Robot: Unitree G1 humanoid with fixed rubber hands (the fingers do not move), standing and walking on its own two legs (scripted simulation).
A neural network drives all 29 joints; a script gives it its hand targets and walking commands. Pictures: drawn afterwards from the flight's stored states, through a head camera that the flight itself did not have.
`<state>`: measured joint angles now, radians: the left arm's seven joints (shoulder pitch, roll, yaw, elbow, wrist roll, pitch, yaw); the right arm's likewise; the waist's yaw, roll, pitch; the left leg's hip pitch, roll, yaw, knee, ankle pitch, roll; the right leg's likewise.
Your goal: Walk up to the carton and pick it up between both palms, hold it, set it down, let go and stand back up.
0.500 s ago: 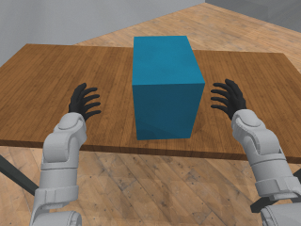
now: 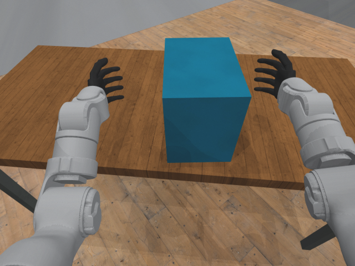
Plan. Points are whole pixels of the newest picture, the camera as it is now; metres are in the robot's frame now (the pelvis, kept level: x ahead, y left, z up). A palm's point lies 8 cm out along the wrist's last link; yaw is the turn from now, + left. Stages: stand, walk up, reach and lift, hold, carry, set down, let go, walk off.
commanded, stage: reach and lift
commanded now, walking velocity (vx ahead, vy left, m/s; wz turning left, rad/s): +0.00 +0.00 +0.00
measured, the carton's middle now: (198, 100) +0.53 -0.03 +0.07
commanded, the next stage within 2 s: none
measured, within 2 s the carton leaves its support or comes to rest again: neither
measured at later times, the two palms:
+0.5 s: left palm (100, 60) +0.47 +0.19 +0.23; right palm (283, 52) +0.48 -0.19 +0.24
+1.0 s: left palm (106, 75) +0.47 +0.19 +0.19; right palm (277, 76) +0.48 -0.20 +0.19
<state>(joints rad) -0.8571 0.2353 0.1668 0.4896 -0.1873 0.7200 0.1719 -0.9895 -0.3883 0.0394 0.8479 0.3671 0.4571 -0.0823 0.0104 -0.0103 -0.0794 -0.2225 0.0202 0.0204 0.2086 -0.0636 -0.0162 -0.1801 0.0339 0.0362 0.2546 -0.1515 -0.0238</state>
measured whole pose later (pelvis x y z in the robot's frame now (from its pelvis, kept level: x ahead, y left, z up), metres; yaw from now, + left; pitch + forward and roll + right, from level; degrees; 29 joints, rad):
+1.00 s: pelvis +0.00 +0.00 +0.00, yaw +0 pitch +13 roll +0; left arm -1.11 0.34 0.11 0.89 -0.23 0.48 0.09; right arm -1.23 -0.39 0.06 1.11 0.35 0.38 -0.05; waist 0.00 0.03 -0.13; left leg -0.34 0.02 0.00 0.11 0.01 -0.02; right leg -0.26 0.04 0.03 0.08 -0.04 -0.02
